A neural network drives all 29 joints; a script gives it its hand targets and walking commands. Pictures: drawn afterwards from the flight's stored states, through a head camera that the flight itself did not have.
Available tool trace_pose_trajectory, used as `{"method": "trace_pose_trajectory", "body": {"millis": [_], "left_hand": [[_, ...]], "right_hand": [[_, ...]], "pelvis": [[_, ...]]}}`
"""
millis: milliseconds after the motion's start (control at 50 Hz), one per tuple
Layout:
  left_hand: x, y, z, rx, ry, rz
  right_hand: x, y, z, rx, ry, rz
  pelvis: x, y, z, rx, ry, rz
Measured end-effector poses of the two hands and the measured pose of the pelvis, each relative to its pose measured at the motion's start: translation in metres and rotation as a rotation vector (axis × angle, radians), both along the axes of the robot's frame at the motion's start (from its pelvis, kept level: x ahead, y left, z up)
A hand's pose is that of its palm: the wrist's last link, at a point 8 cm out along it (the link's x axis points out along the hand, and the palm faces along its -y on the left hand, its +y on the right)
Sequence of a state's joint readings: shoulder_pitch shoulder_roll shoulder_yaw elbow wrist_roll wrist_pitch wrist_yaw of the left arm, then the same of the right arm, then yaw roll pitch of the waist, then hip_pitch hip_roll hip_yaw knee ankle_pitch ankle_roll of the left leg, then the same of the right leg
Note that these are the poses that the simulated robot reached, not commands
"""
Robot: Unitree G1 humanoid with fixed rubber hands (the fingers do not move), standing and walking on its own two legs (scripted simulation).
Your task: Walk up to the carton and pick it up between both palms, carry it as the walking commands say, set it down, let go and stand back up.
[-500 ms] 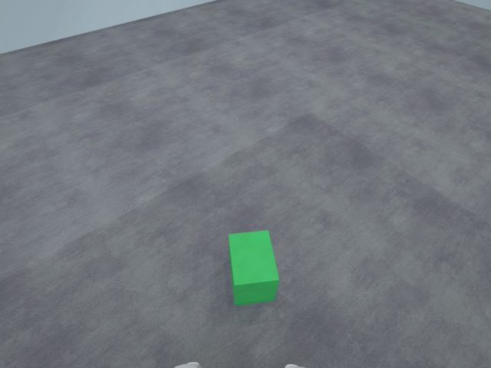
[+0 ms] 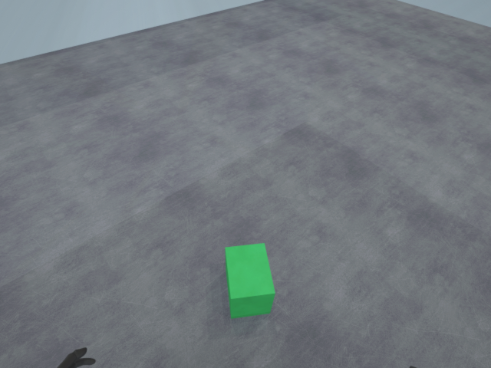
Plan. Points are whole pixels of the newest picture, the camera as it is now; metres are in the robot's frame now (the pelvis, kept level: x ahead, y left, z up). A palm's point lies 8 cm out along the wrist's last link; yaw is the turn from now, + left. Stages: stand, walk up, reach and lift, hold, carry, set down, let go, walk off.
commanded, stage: walk up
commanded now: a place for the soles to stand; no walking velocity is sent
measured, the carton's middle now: (247, 280) +0.58 -0.02 -0.65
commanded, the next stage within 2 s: none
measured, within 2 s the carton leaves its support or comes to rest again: neither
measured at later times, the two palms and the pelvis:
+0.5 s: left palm out of the picture +0.14 +0.29 -0.08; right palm out of the picture +0.04 -0.41 -0.10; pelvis +0.03 -0.05 -0.01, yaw -1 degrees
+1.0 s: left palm out of the picture +0.15 +0.25 -0.12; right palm (437, 330) +0.24 -0.36 -0.11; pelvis +0.12 -0.06 -0.01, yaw +5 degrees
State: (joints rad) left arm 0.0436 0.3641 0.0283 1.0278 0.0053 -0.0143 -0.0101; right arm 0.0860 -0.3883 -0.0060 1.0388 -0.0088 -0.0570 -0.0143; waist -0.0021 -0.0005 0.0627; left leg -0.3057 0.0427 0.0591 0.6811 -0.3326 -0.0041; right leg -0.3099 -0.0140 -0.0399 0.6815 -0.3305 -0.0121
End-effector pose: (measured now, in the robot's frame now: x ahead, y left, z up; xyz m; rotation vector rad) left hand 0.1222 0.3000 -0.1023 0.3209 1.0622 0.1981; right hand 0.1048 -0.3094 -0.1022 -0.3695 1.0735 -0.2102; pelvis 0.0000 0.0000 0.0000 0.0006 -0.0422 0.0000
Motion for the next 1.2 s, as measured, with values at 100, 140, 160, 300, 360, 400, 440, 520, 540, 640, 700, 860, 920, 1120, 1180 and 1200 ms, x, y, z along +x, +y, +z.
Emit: {"method": "trace_pose_trajectory", "body": {"millis": [100, 140, 160, 300, 360, 400, 440, 520, 540, 640, 700, 860, 920, 1120, 1180, 1200], "left_hand": [[-0.018, -0.002, 0.002, -0.007, 0.04, 0.023], [-0.024, -0.002, 0.004, -0.009, 0.053, 0.03], [-0.026, -0.002, 0.004, -0.011, 0.059, 0.033], [-0.029, 0.002, 0.012, -0.022, 0.057, 0.03], [-0.018, 0.006, 0.016, 0.006, 0.035, 0.017], [-0.007, 0.006, 0.019, 0.027, 0.016, 0.001], [0.004, 0.001, 0.021, 0.042, 0.003, -0.016], [0.021, -0.017, 0.02, 0.072, -0.041, -0.027], [0.02, -0.02, 0.018, 0.079, -0.05, -0.019], [0.009, -0.038, 0.016, 0.068, -0.051, 0.047], [0.003, -0.04, 0.012, 0.06, -0.044, 0.08], [0.009, -0.034, -0.017, 0.039, 0.03, 0.142], [0.019, -0.045, -0.021, 0.018, 0.071, 0.123], [0.059, -0.046, -0.004, 0.037, 0.075, 0.14], [0.072, -0.039, 0.001, 0.058, 0.058, 0.142], [0.076, -0.036, 0.002, 0.064, 0.052, 0.143]], "right_hand": [[0.001, 0.003, 0.004, 0.016, 0.01, 0.006], [0.001, 0.004, 0.005, 0.022, 0.016, 0.008], [0.0, 0.005, 0.005, 0.025, 0.019, 0.008], [-0.013, -0.005, 0.012, 0.017, 0.011, -0.009], [-0.032, -0.03, 0.013, -0.032, 0.031, -0.04], [-0.046, -0.05, 0.014, -0.061, 0.054, -0.068], [-0.059, -0.07, 0.013, -0.08, 0.076, -0.093], [-0.063, -0.106, 0.001, -0.101, 0.118, -0.109], [-0.059, -0.111, -0.002, -0.104, 0.126, -0.104], [-0.016, -0.113, -0.005, -0.07, 0.094, -0.044], [0.013, -0.105, -0.003, -0.049, 0.073, 0.007], [0.081, -0.08, -0.007, -0.052, 0.039, 0.089], [0.106, -0.071, -0.009, -0.036, 0.013, 0.102], [0.174, -0.034, -0.013, 0.051, 0.021, 0.149], [0.192, -0.03, -0.012, 0.055, 0.004, 0.148], [0.196, -0.029, -0.012, 0.055, -0.003, 0.148]], "pelvis": [[-0.002, -0.002, 0.007, 0.001, -0.003, 0.004], [-0.002, -0.002, 0.01, 0.001, -0.004, 0.005], [-0.002, -0.002, 0.011, 0.001, -0.004, 0.006], [0.002, -0.006, 0.014, 0.019, 0.008, 0.0], [0.007, -0.014, 0.011, 0.024, 0.004, 0.008], [0.01, -0.023, 0.008, 0.039, -0.007, 0.0], [0.015, -0.034, 0.004, 0.051, -0.017, -0.011], [0.029, -0.058, -0.01, 0.019, -0.035, 0.001], [0.032, -0.062, -0.012, 0.012, -0.036, 0.008], [0.049, -0.071, -0.01, -0.014, -0.055, 0.023], [0.061, -0.073, -0.009, -0.018, -0.059, 0.049], [0.094, -0.066, -0.021, 0.0, -0.035, 0.083], [0.103, -0.064, -0.019, -0.003, -0.018, 0.085], [0.138, -0.061, -0.003, -0.012, 0.03, 0.106], [0.142, -0.06, -0.003, -0.013, 0.026, 0.107], [0.143, -0.059, -0.003, -0.012, 0.024, 0.108]]}}
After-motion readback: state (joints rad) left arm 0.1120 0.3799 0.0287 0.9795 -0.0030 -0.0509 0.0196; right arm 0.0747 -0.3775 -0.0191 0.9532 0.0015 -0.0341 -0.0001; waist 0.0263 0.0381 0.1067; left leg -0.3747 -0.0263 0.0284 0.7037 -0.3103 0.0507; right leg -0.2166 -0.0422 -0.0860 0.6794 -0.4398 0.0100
